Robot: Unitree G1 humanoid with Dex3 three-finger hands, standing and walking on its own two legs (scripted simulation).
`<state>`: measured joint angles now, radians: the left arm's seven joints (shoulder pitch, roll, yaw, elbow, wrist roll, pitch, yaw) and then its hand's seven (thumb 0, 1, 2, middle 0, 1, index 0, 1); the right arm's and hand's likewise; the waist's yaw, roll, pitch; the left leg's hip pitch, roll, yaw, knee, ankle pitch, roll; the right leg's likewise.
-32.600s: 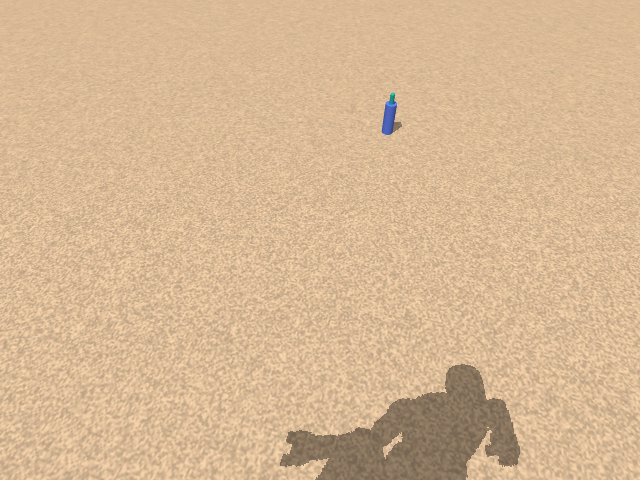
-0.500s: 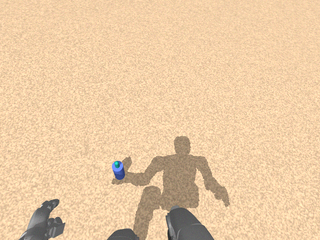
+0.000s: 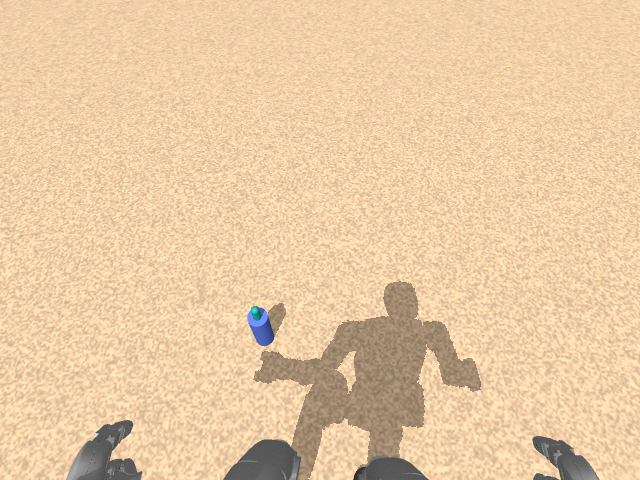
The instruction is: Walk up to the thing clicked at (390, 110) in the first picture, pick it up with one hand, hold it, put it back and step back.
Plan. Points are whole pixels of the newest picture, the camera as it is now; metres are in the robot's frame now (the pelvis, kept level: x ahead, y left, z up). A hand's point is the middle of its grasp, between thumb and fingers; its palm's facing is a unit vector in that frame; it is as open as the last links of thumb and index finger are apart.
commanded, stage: step back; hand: left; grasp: from the side
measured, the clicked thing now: (260, 324) +0.54 +0.21 -0.65
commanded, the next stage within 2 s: none
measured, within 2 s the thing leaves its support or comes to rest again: neither
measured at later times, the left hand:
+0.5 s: hand out of the picture -0.06 +0.27 -0.16, palm faces -0.03 -0.91 -0.40, open 7.4 cm
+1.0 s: hand out of the picture -0.18 +0.21 -0.16, palm faces +0.05 -0.93 -0.37, open 7.4 cm
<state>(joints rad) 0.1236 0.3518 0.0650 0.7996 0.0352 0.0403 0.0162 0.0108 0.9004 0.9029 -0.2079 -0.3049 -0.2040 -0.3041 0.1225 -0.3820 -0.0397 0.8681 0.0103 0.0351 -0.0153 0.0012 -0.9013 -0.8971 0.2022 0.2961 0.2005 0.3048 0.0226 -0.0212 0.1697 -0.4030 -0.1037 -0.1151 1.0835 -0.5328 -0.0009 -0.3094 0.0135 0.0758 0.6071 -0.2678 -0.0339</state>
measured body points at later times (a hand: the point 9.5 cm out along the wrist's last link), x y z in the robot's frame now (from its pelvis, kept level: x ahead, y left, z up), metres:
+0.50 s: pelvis -0.15 -0.02 -0.01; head -0.08 +0.00 +0.43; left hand -0.06 +0.32 -0.14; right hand -0.02 -0.33 -0.11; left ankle -0.06 +0.13 -0.73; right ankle -0.19 -0.17 -0.71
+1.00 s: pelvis -0.31 -0.05 -0.01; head -0.25 -0.03 +0.43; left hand -0.18 +0.26 -0.13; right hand -0.22 -0.36 -0.13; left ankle -0.30 +0.06 -0.73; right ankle -0.25 -0.17 -0.69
